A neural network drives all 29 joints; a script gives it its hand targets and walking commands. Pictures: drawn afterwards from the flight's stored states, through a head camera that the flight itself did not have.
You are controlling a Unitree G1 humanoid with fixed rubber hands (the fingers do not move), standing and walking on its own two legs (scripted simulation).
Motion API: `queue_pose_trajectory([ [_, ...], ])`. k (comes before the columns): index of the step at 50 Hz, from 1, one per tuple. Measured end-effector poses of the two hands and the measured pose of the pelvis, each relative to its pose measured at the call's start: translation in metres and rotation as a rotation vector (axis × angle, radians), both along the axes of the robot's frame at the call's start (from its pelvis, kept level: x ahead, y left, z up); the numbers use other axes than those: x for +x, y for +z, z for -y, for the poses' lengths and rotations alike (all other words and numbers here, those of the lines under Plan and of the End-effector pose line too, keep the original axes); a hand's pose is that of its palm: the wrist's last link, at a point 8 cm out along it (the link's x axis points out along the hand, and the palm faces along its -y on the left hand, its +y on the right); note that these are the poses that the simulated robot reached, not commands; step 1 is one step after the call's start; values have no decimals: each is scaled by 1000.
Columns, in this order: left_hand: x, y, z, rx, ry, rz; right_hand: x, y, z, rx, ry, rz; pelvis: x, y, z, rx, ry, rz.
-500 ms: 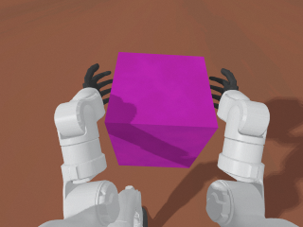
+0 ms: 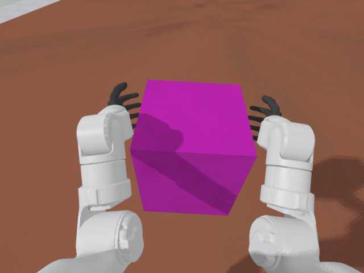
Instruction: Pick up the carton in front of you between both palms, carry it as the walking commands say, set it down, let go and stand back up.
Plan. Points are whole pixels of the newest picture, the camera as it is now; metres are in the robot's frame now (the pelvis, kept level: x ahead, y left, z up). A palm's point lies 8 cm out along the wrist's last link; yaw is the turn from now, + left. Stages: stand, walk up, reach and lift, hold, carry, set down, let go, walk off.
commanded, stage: carry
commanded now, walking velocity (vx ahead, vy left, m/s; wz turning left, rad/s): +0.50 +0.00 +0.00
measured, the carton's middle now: (189, 151) +0.37 +0.03 +0.10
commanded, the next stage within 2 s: none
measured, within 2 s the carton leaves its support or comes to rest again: neither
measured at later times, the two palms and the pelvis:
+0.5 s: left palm (148, 88) +0.59 +0.17 +0.13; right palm (242, 92) +0.58 -0.11 +0.13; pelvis +0.25 +0.04 +0.04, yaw -2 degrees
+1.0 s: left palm (163, 53) +0.82 +0.16 +0.14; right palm (238, 56) +0.83 -0.13 +0.14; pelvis +0.56 +0.02 +0.03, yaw +0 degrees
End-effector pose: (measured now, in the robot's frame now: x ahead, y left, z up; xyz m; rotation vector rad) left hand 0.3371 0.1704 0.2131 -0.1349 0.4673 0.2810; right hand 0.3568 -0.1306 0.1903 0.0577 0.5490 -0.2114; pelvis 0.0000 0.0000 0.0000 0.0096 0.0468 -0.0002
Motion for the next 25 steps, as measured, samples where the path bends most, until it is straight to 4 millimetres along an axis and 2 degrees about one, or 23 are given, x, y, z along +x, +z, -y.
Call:
queue_pose_trajectory([
  [2, 18, -5, 1, 30, 46, -56, 18, -8, -11, 31, 32, -54, 16, 6, 1, 1, 1, -7],
  [4, 37, -10, 8, 24, 47, -100, 32, -14, -12, -10, -20, -108, 32, 12, -1, -3, 0, -14],
  [10, 103, -31, 17, 0, 34, -165, 83, -26, 0, -3, -136, -173, 88, 23, -11, -21, 8, -37],
  [16, 171, -67, 8, 15, 15, -197, 149, -32, -10, -16, -160, -135, 160, 16, -32, -13, -8, -31],
  [19, 196, -80, 2, 23, 20, -233, 177, -41, -18, -18, -162, -137, 189, 22, -37, -13, -34, -39],
  [25, 248, -84, 2, 17, -3, -233, 224, -55, -18, -15, -147, -139, 249, 36, -35, -38, -39, -62],
])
